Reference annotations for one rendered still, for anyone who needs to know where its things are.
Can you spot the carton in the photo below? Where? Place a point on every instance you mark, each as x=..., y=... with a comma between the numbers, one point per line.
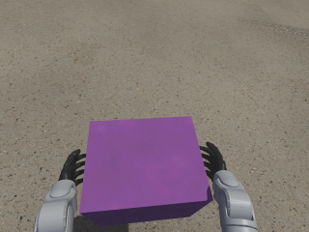
x=139, y=170

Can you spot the left robot forearm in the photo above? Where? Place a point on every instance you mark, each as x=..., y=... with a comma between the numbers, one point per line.
x=59, y=205

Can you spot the robot left hand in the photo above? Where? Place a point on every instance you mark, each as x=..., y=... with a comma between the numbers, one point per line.
x=69, y=168

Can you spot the right robot forearm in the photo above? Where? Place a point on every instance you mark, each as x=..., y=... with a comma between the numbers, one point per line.
x=236, y=211

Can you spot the robot right hand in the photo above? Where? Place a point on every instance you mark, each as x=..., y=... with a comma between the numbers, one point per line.
x=216, y=162

